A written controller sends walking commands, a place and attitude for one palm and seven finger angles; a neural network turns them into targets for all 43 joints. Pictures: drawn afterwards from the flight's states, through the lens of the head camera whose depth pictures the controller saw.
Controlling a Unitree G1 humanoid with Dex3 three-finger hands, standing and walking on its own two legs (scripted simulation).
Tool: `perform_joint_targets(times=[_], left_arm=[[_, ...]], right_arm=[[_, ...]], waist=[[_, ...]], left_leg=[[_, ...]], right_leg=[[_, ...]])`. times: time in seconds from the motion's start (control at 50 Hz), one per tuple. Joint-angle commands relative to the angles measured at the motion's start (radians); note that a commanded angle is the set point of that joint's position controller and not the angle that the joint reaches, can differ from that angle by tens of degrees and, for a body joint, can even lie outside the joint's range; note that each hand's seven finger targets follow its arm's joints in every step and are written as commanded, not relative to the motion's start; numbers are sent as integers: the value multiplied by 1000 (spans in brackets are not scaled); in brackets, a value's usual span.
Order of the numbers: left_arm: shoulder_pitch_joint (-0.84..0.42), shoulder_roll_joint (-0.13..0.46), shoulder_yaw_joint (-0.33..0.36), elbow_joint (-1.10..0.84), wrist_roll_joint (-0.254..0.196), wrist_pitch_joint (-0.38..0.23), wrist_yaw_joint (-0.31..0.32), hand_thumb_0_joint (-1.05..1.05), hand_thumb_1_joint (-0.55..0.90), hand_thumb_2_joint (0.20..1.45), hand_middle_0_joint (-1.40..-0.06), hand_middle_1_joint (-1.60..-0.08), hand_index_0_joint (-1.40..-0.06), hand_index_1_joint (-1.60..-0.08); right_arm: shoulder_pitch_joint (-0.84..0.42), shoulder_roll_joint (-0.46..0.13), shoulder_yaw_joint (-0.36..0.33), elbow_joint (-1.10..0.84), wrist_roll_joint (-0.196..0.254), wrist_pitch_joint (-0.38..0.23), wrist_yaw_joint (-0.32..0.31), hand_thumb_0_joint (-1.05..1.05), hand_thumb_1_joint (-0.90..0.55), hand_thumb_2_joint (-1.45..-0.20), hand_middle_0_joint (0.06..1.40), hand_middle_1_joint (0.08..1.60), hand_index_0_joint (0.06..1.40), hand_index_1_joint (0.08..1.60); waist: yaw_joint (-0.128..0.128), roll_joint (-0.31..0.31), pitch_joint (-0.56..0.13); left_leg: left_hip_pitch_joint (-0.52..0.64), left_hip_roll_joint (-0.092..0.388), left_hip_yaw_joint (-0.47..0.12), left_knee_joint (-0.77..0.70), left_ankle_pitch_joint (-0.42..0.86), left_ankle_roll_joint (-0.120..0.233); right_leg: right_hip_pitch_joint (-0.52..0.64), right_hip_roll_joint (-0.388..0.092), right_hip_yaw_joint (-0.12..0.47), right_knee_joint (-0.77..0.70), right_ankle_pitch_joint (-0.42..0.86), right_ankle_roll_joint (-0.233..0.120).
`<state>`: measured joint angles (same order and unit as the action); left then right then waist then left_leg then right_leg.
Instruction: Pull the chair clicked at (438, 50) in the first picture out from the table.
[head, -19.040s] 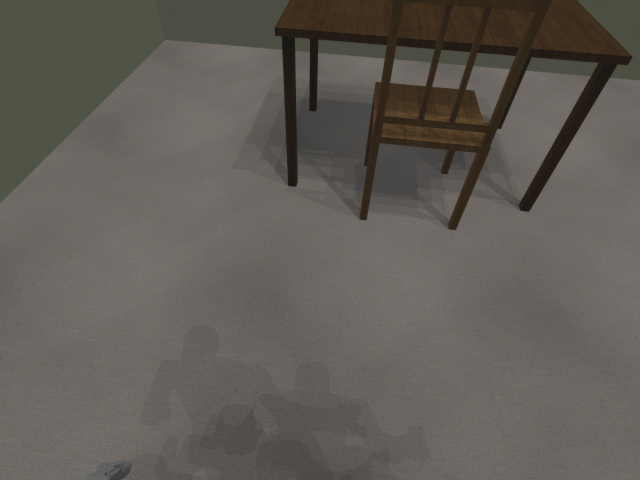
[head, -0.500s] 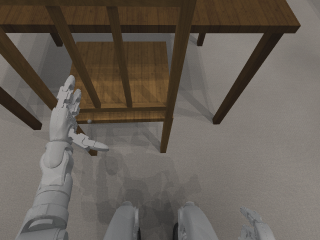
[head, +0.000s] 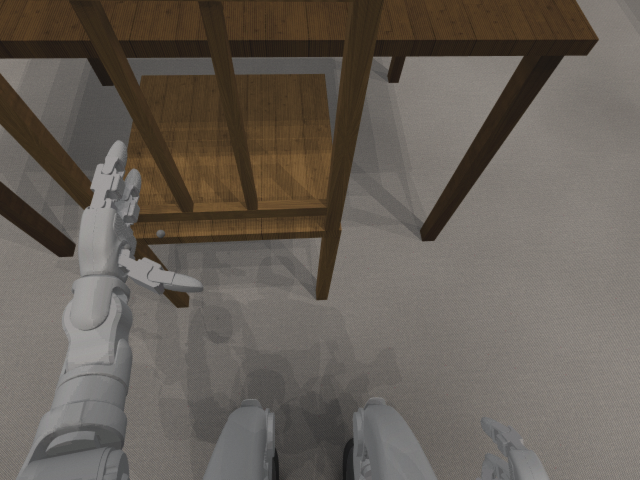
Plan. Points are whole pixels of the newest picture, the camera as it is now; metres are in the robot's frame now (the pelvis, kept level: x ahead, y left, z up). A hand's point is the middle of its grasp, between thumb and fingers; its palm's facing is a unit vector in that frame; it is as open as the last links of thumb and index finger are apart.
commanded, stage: aim the fingers beside a spindle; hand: left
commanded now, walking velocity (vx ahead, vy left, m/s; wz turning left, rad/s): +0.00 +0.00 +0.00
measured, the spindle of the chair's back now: (151, 135) +0.53 +0.22 +0.05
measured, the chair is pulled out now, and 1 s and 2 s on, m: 0.00 0.00 0.00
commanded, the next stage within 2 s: push the fingers through the gap in 1.90 s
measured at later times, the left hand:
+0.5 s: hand (158, 234) +0.40 +0.19 +0.03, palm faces +0.06 -1.00 -0.06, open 16.9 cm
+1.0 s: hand (158, 245) +0.39 +0.20 +0.01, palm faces +0.04 -1.00 -0.03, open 16.9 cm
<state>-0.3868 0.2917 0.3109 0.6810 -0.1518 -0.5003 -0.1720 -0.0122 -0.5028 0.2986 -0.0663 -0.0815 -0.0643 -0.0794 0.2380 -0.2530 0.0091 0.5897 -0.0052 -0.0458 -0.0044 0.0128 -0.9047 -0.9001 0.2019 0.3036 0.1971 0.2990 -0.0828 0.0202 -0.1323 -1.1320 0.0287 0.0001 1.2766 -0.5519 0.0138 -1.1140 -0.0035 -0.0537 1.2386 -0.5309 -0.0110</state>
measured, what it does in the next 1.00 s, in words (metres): stands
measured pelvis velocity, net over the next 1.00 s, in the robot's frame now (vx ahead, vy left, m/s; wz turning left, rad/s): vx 0.00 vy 0.01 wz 0.00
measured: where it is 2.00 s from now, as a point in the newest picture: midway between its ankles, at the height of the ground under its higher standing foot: outside the picture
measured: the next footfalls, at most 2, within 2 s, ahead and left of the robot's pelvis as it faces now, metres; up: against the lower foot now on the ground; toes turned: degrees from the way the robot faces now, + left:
none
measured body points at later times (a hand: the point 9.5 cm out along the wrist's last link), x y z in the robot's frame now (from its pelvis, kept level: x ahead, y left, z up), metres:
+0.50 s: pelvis +0.00 +0.00 +0.00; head +0.13 +0.02 +0.44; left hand +0.39 +0.25 +0.03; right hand +0.13 -0.25 -0.11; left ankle +0.02 +0.11 -0.62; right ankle +0.03 -0.12 -0.62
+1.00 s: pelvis +0.00 +0.01 +0.00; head +0.13 +0.02 +0.44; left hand +0.38 +0.25 +0.02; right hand +0.12 -0.25 -0.11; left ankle +0.02 +0.11 -0.62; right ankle +0.03 -0.12 -0.62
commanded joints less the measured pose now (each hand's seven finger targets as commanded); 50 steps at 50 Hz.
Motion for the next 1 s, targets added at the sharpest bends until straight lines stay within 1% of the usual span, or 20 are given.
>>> perform_joint_targets(times=[0.0,0.12,0.16,0.18,0.2,0.24,0.3,0.44,0.5,0.52,0.56,0.6,0.64,0.72,0.74,0.78,0.82,0.86,0.9,0.98], left_arm=[[-210,193,35,-198,-25,-65,-12,0,-500,300,-60,-80,-60,-80],[-166,98,-42,-170,-52,-31,-49,0,-500,300,-60,-80,-60,-80],[-223,147,-9,-207,-48,-50,-36,0,-500,300,-60,-80,-60,-80],[-210,177,18,-226,-42,-63,-27,0,-500,300,-60,-80,-60,-80],[-215,156,0,-262,-37,-78,-18,0,-500,300,-60,-80,-60,-80],[-269,190,12,-326,-22,-106,10,0,-500,300,-60,-80,-60,-80],[-249,206,35,-303,-7,-113,36,0,-500,300,-60,-80,-60,-80],[-158,114,-24,-115,-17,-39,-2,0,-500,300,-60,-80,-60,-80],[-180,152,4,-140,-27,-35,-18,0,-500,300,-60,-80,-60,-80],[-198,134,-12,-177,-33,-43,-20,0,-500,300,-60,-80,-60,-80],[-216,180,24,-262,-38,-71,-12,0,-500,300,-60,-80,-60,-80],[-249,188,23,-309,-35,-93,1,0,-500,300,-60,-80,-60,-80],[-272,208,33,-306,-24,-106,14,0,-500,300,-60,-80,-60,-80],[-238,198,37,-189,-15,-83,8,0,-500,300,-60,-80,-60,-80],[-238,182,18,-166,-15,-74,0,0,-500,300,-60,-80,-60,-80],[-205,159,7,-145,-22,-56,-20,0,-500,300,-60,-80,-60,-80],[-177,146,-3,-126,-37,-37,-38,0,-500,300,-60,-80,-60,-80],[-184,181,27,-159,-46,-41,-46,0,-500,300,-60,-80,-60,-80],[-178,174,20,-226,-47,-56,-44,0,-500,300,-60,-80,-60,-80],[-188,202,39,-327,-44,-94,-9,0,-500,300,-60,-80,-60,-80]], right_arm=[[81,-150,-60,-89,7,-28,-10,0,-900,-900,200,300,200,300],[82,-157,-68,-91,19,-30,-5,0,-900,-900,200,300,200,300],[82,-160,-67,-86,16,-32,-9,0,-900,-900,200,300,200,300],[83,-157,-69,-88,13,-32,-9,0,-900,-900,200,300,200,300],[79,-151,-67,-95,11,-34,-8,0,-900,-900,200,300,200,300],[77,-151,-66,-90,5,-37,-9,0,-900,-900,200,300,200,300],[77,-148,-63,-80,-3,-38,-8,0,-900,-900,200,300,200,300],[76,-158,-61,-88,9,-23,-4,0,-900,-900,200,300,200,300],[72,-161,-63,-98,12,-18,-6,0,-900,-900,200,300,200,300],[68,-155,-62,-103,12,-20,-5,0,-900,-900,200,300,200,300],[70,-153,-65,-108,10,-25,-7,0,-900,-900,200,300,200,300],[67,-146,-62,-103,5,-28,-9,0,-900,-900,200,300,200,300],[72,-146,-61,-88,2,-31,-13,0,-900,-900,200,300,200,300],[74,-151,-59,-69,2,-30,-15,0,-900,-900,200,300,200,300],[79,-155,-58,-71,4,-29,-16,0,-900,-900,200,300,200,300],[80,-157,-61,-75,6,-27,-13,0,-900,-900,200,300,200,300],[74,-159,-60,-85,12,-24,-9,0,-900,-900,200,300,200,300],[76,-161,-62,-92,13,-23,-11,0,-900,-900,200,300,200,300],[73,-153,-63,-103,12,-25,-9,0,-900,-900,200,300,200,300],[70,-147,-64,-98,6,-33,-8,0,-900,-900,200,300,200,300]], waist=[[3,42,-472],[-12,-3,-407],[-12,10,-416],[7,38,-432],[6,51,-450],[6,117,-466],[10,101,-472],[-10,2,-387],[4,5,-420],[1,20,-437],[17,63,-497],[10,89,-508],[-1,81,-483],[-6,51,-416],[-18,33,-416],[-4,48,-425],[-4,17,-410],[6,23,-445],[17,63,-486],[17,97,-493]], left_leg=[[298,-22,-23,-164,357,6],[269,-22,-28,-175,299,8],[271,-23,-31,-170,293,9],[291,-22,-35,-175,315,5],[316,-23,-34,-175,340,4],[373,-17,-43,-173,380,-4],[376,-18,-47,-173,388,-8],[270,-24,-34,-178,286,3],[262,-25,-30,-173,298,4],[269,-27,-26,-168,308,6],[322,-25,-28,-166,362,2],[350,-23,-30,-164,385,1],[343,-19,-36,-160,368,1],[282,-23,-31,-162,308,3],[282,-22,-34,-163,304,6],[286,-24,-31,-167,318,2],[263,-25,-27,-169,306,5],[266,-24,-28,-166,327,6],[310,-24,-27,-169,372,3],[368,-18,-37,-176,414,-3]], right_leg=[[288,21,31,-164,333,-10],[250,20,21,-185,275,-9],[240,20,25,-178,264,-10],[246,20,24,-169,270,-15],[247,19,22,-166,285,-15],[209,20,17,-152,290,-20],[226,21,16,-150,297,-18],[226,24,14,-174,251,-15],[249,19,21,-168,270,-16],[259,17,26,-170,284,-13],[274,18,28,-160,317,-16],[268,19,28,-158,329,-14],[246,23,27,-154,306,-13],[237,22,27,-167,271,-13],[230,24,24,-167,266,-13],[237,20,20,-166,280,-16],[255,21,21,-176,280,-15],[272,19,25,-167,300,-15],[284,19,25,-162,329,-16],[272,22,20,-160,338,-16]])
